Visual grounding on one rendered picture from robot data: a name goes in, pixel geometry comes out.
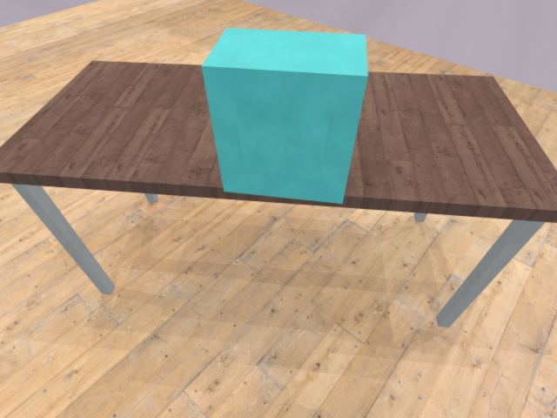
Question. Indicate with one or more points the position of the carton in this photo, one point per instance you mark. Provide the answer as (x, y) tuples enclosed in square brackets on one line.
[(285, 108)]

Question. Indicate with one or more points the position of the table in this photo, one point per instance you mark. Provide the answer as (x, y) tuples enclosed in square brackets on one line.
[(426, 143)]

